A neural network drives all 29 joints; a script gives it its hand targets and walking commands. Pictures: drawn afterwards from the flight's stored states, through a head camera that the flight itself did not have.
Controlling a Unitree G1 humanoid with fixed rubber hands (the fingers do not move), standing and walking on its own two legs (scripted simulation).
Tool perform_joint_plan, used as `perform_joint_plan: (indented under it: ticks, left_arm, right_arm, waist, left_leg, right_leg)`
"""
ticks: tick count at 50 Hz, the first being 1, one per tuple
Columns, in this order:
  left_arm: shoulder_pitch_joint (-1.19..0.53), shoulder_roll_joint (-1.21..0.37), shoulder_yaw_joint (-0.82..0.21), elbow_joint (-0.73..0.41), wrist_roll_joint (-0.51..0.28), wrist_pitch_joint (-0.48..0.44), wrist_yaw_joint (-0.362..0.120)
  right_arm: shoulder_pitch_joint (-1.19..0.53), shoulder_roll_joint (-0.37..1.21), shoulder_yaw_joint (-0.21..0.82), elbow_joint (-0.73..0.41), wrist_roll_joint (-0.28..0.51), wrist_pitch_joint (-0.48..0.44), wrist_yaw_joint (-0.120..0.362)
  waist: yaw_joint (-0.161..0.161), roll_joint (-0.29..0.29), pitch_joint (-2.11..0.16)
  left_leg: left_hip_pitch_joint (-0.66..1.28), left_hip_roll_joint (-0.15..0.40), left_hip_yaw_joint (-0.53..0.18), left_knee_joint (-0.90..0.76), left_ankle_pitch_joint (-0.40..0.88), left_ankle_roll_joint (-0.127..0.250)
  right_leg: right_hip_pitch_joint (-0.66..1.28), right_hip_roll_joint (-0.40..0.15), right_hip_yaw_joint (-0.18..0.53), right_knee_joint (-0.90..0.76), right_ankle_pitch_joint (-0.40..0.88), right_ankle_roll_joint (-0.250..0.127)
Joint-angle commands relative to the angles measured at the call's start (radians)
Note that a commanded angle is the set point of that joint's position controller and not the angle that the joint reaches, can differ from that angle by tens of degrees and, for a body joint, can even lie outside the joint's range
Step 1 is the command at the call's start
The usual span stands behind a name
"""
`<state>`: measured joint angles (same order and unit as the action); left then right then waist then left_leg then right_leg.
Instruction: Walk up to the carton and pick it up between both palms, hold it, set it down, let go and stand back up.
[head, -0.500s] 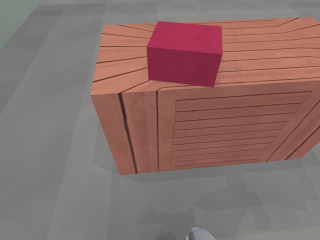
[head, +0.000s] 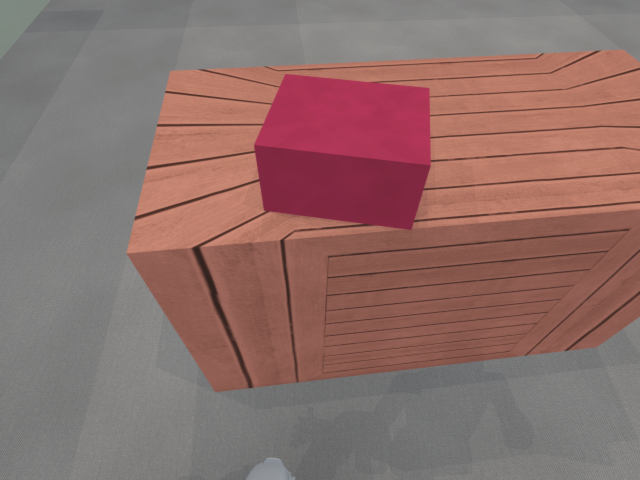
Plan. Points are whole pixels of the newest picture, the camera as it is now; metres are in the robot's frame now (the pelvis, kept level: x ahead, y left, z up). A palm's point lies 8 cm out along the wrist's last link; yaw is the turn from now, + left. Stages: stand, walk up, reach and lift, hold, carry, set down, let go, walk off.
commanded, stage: walk up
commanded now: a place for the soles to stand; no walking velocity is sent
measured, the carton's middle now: (346, 149) +0.65 -0.02 +0.03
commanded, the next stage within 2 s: none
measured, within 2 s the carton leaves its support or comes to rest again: neither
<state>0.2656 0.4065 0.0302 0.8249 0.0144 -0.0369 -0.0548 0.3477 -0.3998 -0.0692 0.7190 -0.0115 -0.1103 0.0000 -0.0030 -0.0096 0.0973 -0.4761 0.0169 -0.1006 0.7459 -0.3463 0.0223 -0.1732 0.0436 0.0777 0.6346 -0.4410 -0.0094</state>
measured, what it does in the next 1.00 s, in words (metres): steps to the right: left foot, then right foot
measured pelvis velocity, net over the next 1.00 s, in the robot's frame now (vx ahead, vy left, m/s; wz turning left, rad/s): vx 0.17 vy -0.17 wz -0.04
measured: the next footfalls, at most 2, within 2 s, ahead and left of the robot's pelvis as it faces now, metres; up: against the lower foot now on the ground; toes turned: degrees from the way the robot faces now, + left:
left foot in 0.02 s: +0.15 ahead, +0.14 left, +0.00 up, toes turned -4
right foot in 0.52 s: +0.26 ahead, -0.19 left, +0.00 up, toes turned -1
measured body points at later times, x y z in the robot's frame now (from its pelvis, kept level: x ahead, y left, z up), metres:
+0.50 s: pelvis +0.13 -0.06 -0.03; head +0.15 -0.06 +0.42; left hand +0.24 +0.28 -0.12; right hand +0.19 -0.39 -0.12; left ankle +0.11 +0.14 -0.72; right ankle +0.22 -0.19 -0.71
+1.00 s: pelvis +0.17 -0.17 +0.02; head +0.22 -0.18 +0.47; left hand +0.29 +0.13 -0.08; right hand +0.19 -0.50 -0.09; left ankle +0.20 -0.02 -0.68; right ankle +0.22 -0.20 -0.72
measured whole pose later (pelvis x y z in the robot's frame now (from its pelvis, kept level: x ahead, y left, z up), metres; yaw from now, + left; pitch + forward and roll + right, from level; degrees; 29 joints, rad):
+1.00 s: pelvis +0.17 -0.17 +0.02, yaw -3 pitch -2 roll +3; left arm 0.21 0.39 0.03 0.78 0.01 0.00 -0.02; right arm 0.40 -0.40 -0.07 0.75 -0.01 -0.03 -0.04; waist 0.00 -0.03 0.14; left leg -0.38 -0.05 -0.10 0.82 -0.36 -0.01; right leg -0.27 0.10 -0.02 0.48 -0.17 0.07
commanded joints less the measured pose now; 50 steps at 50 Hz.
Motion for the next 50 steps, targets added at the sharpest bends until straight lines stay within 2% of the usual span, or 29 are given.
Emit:
perform_joint_plan:
  ticks: [1,2,4,5,7,11,12,18,21,22,23,24,26,28,29,30,32,33,35,38,39,40,42,44,46,47,48,49,50]
  left_arm:
    - [0.043,0.105,0.077,-0.139,0.011,0.012,0.009]
    - [0.060,0.191,0.096,-0.133,0.009,0.023,0.009]
    - [0.001,0.292,0.115,-0.103,0.017,0.028,0.009]
    - [-0.001,0.297,0.118,-0.089,0.023,0.030,0.012]
    - [-0.040,0.263,0.124,-0.094,0.011,0.033,0.012]
    - [-0.110,0.239,0.107,-0.140,0.022,0.049,-0.004]
    - [-0.135,0.209,0.106,-0.149,0.015,0.042,-0.009]
    - [-0.196,0.261,0.109,-0.181,0.014,0.048,-0.020]
    - [-0.143,0.276,0.119,-0.152,0.028,0.054,-0.019]
    - [-0.126,0.272,0.126,-0.146,0.015,0.054,-0.016]
    - [-0.035,0.248,0.125,-0.126,0.010,0.046,-0.016]
    - [0.095,0.292,0.144,-0.076,0.019,0.038,-0.012]
    - [0.165,0.423,0.159,-0.072,0.008,0.017,0.004]
    - [-0.011,0.390,0.148,-0.125,0.000,0.034,0.016]
    - [-0.024,0.410,0.153,-0.133,-0.003,0.036,0.021]
    - [-0.039,0.359,0.145,-0.125,0.003,0.038,0.023]
    - [-0.024,0.331,0.154,-0.111,0.008,0.019,0.039]
    - [-0.044,0.285,0.134,-0.100,0.007,0.016,0.037]
    - [-0.032,0.245,0.140,-0.093,-0.002,0.000,0.049]
    - [-0.046,0.221,0.129,-0.105,-0.013,0.003,0.057]
    - [0.008,0.208,0.126,-0.092,-0.020,0.001,0.061]
    - [0.022,0.229,0.128,-0.056,-0.022,-0.007,0.053]
    - [-0.053,0.216,0.118,-0.100,-0.030,-0.005,0.062]
    - [-0.112,0.209,0.123,-0.096,-0.033,0.008,0.056]
    - [-0.275,0.249,0.133,-0.144,-0.030,0.035,0.055]
    - [-0.395,0.210,0.129,-0.202,0.000,0.046,0.053]
    - [-0.394,0.168,0.096,-0.199,-0.008,0.051,0.064]
    - [-0.337,0.151,0.107,-0.186,-0.023,0.063,0.066]
    - [-0.126,0.099,0.084,-0.157,-0.036,0.055,0.077]
  right_arm:
    - [0.353,-0.338,-0.115,0.047,-0.023,-0.043,-0.065]
    - [0.256,-0.336,-0.105,0.006,-0.001,-0.038,-0.064]
    - [0.188,-0.379,-0.109,-0.010,0.018,-0.036,-0.055]
    - [0.164,-0.340,-0.105,-0.005,0.016,-0.033,-0.058]
    - [0.225,-0.341,-0.105,-0.016,0.004,-0.030,-0.073]
    - [0.212,-0.335,-0.090,0.009,0.015,-0.036,-0.075]
    - [0.217,-0.342,-0.093,0.010,0.005,-0.036,-0.083]
    - [0.142,-0.396,-0.104,0.007,-0.003,-0.030,-0.102]
    - [0.087,-0.398,-0.101,-0.017,0.001,-0.030,-0.120]
    - [0.063,-0.416,-0.106,-0.001,-0.007,-0.028,-0.114]
    - [0.000,-0.385,-0.090,-0.013,-0.007,-0.026,-0.117]
    - [-0.051,-0.313,-0.072,-0.028,-0.009,-0.019,-0.119]
    - [0.050,-0.164,-0.020,-0.023,0.010,-0.005,-0.123]
    - [0.115,-0.278,-0.052,0.056,0.004,0.035,-0.121]
    - [0.127,-0.295,-0.062,0.079,0.003,0.043,-0.115]
    - [0.110,-0.305,-0.071,0.099,0.003,0.052,-0.102]
    - [0.138,-0.237,-0.061,0.106,0.017,0.055,-0.083]
    - [0.133,-0.249,-0.049,0.104,0.024,0.052,-0.074]
    - [0.177,-0.221,-0.046,0.127,0.019,0.057,-0.058]
    - [0.189,-0.226,-0.043,0.115,0.004,0.060,-0.052]
    - [0.166,-0.210,-0.048,0.098,0.007,0.061,-0.045]
    - [0.182,-0.210,-0.049,0.099,0.008,0.069,-0.046]
    - [0.199,-0.240,-0.059,0.103,0.005,0.078,-0.045]
    - [0.319,-0.208,-0.055,0.109,0.002,0.077,-0.046]
    - [0.511,-0.264,-0.091,0.165,0.001,0.085,-0.055]
    - [0.624,-0.293,-0.110,0.171,0.002,0.089,-0.064]
    - [0.607,-0.210,-0.086,0.185,0.017,0.090,-0.078]
    - [0.440,-0.187,-0.089,0.126,0.011,0.086,-0.088]
    - [0.133,-0.141,-0.061,0.027,-0.009,0.085,-0.095]
  waist:
    - [-0.080,0.238,-0.206]
    - [-0.033,0.081,-0.185]
    - [-0.029,0.071,-0.108]
    - [-0.023,0.037,-0.130]
    - [-0.035,0.012,-0.036]
    - [-0.029,0.072,0.005]
    - [-0.038,0.080,-0.029]
    - [-0.035,0.072,-0.009]
    - [-0.007,0.041,-0.029]
    - [0.009,0.113,0.001]
    - [0.075,0.113,-0.035]
    - [0.158,-0.037,-0.066]
    - [0.162,-0.524,-0.129]
    - [0.071,-0.217,-0.043]
    - [0.069,-0.303,-0.031]
    - [0.063,-0.166,0.000]
    - [0.059,-0.173,0.023]
    - [0.031,-0.116,0.021]
    - [0.023,-0.029,0.014]
    - [0.025,-0.025,-0.028]
    - [0.034,-0.021,-0.049]
    - [0.018,-0.077,-0.072]
    - [0.004,-0.018,-0.073]
    - [-0.056,-0.134,-0.094]
    - [-0.140,-0.306,-0.140]
    - [-0.249,-0.209,-0.130]
    - [-0.263,-0.022,-0.153]
    - [-0.224,0.262,-0.123]
    - [-0.051,0.345,-0.103]
  left_leg:
    - [0.683,0.243,-0.484,-0.266,0.156,0.115]
    - [0.546,0.365,-0.718,-0.436,-0.118,0.213]
    - [0.476,0.410,-0.803,-0.436,-0.038,0.292]
    - [0.497,0.333,-0.617,-0.368,0.061,0.234]
    - [0.368,0.305,-0.537,-0.312,0.355,0.239]
    - [0.329,0.234,-0.341,-0.253,0.540,0.228]
    - [0.379,0.276,-0.356,-0.233,0.602,0.268]
    - [0.211,0.287,-0.331,-0.204,0.511,0.240]
    - [0.130,0.329,-0.363,-0.145,0.490,0.243]
    - [0.080,0.311,-0.323,-0.108,0.516,0.237]
    - [-0.021,0.285,-0.270,-0.063,0.392,0.189]
    - [-0.165,0.207,-0.223,0.093,0.346,0.125]
    - [-0.281,-0.153,-0.018,0.585,-0.221,0.003]
    - [-0.203,-0.066,-0.009,0.660,-0.164,0.006]
    - [-0.204,-0.054,-0.029,0.642,-0.132,-0.006]
    - [-0.160,-0.042,-0.024,0.632,-0.093,-0.006]
    - [-0.183,-0.015,-0.039,0.605,-0.034,-0.001]
    - [-0.160,-0.003,-0.040,0.547,0.046,-0.008]
    - [-0.154,-0.013,-0.057,0.464,0.073,-0.016]
    - [-0.173,-0.027,-0.048,0.384,0.084,-0.029]
    - [-0.155,-0.024,-0.015,0.357,0.089,-0.035]
    - [-0.111,-0.068,-0.060,0.363,0.068,-0.025]
    - [-0.074,-0.051,-0.034,0.290,0.058,-0.035]
    - [0.033,-0.077,0.054,0.177,0.036,-0.034]
    - [0.311,-0.125,0.178,-0.057,-0.137,-0.034]
    - [0.415,-0.061,0.188,-0.244,-0.069,0.040]
    - [0.423,-0.009,0.213,-0.444,0.221,0.071]
    - [0.391,0.079,0.027,-0.496,0.327,0.150]
    - [0.349,0.118,-0.204,-0.352,0.526,0.187]
  right_leg:
    - [-0.505,0.025,0.033,0.568,-0.114,-0.016]
    - [-0.518,0.002,0.030,0.566,-0.093,-0.016]
    - [-0.525,-0.069,0.044,0.628,-0.127,-0.023]
    - [-0.542,-0.085,0.047,0.601,-0.073,-0.027]
    - [-0.518,-0.105,0.060,0.639,-0.032,-0.015]
    - [-0.526,-0.140,0.030,0.491,0.051,-0.009]
    - [-0.557,-0.131,-0.001,0.421,0.015,-0.016]
    - [-0.470,-0.147,-0.008,0.360,0.095,-0.032]
    - [-0.355,-0.141,-0.018,0.361,0.089,-0.054]
    - [-0.310,-0.150,-0.004,0.301,0.072,-0.052]
    - [-0.138,-0.145,0.006,0.180,0.167,-0.059]
    - [0.089,-0.102,0.013,0.123,0.201,-0.078]
    - [0.083,-0.366,0.472,-0.327,0.114,-0.009]
    - [-0.097,-0.405,0.536,-0.444,-0.254,0.029]
    - [-0.117,-0.372,0.528,-0.504,-0.346,0.076]
    - [-0.157,-0.333,0.436,-0.486,-0.353,0.103]
    - [-0.120,-0.300,0.384,-0.461,-0.258,0.145]
    - [-0.135,-0.263,0.313,-0.410,-0.210,0.077]
    - [-0.036,-0.240,0.261,-0.409,-0.054,0.110]
    - [0.106,-0.244,0.183,-0.359,0.082,0.055]
    - [0.106,-0.256,0.166,-0.345,0.246,0.068]
    - [0.103,-0.232,0.208,-0.402,0.070,0.116]
    - [0.108,-0.254,0.156,-0.392,0.185,0.122]
    - [0.100,-0.200,0.040,-0.427,0.498,0.251]
    - [0.019,-0.083,-0.166,-0.416,0.905,0.495]
    - [-0.090,-0.034,-0.153,-0.145,0.908,0.444]
    - [-0.034,-0.043,-0.119,0.080,0.911,0.301]
    - [-0.075,0.020,-0.071,0.466,0.663,0.236]
    - [-0.210,0.012,0.007,0.561,-0.083,0.089]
